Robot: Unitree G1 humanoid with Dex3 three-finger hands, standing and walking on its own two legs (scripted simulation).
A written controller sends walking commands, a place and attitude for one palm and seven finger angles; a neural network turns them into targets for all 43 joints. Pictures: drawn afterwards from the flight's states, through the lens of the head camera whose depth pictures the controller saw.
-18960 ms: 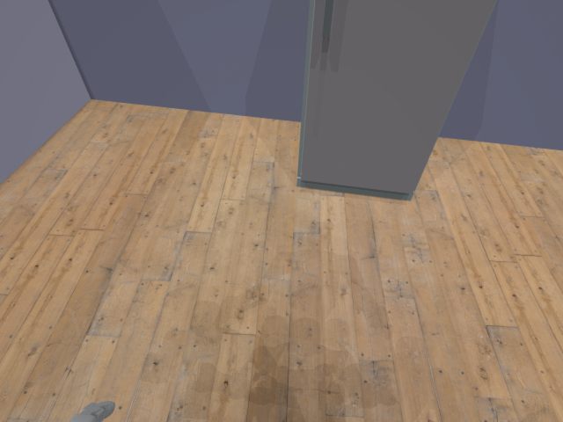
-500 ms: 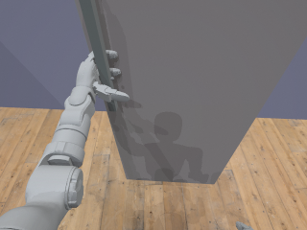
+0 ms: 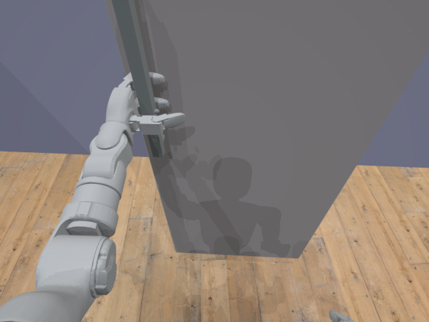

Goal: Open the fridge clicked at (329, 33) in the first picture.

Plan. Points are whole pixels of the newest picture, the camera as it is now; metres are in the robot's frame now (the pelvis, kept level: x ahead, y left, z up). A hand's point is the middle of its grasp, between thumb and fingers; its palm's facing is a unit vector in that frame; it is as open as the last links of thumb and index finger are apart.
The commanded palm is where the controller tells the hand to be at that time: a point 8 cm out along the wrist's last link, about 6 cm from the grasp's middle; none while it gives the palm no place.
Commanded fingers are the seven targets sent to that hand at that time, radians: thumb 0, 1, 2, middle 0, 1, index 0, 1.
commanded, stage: grip the handle and tug to test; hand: left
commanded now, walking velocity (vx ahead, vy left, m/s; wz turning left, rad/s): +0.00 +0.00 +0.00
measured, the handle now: (145, 78) +0.49 +0.14 +0.22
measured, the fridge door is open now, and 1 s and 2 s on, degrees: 0 0 10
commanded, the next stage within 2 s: pull the door a little, standing still in 1.04 s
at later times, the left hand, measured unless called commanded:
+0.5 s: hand (156, 111) +0.44 +0.12 +0.18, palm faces -0.01 -1.00 -0.01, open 5.6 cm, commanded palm +0.42 +0.16 +0.18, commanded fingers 0.00 0.90 0.90 -0.45 -1.40 -0.45 -1.40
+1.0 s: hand (156, 112) +0.44 +0.12 +0.18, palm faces -0.02 -1.00 +0.01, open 5.7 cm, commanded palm +0.39 +0.17 +0.18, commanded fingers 0.00 0.90 0.90 -0.45 -1.40 -0.45 -1.40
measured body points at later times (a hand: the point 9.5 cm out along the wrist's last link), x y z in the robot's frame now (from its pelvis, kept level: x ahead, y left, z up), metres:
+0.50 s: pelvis +0.01 +0.00 +0.00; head +0.01 -0.01 +0.45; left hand +0.44 +0.18 +0.18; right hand +0.11 -0.25 -0.11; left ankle +0.01 +0.11 -0.74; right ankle -0.02 -0.11 -0.74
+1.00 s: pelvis +0.03 +0.00 +0.00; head +0.02 -0.02 +0.45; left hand +0.44 +0.18 +0.18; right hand +0.15 -0.26 -0.10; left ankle +0.01 +0.11 -0.74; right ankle -0.02 -0.11 -0.74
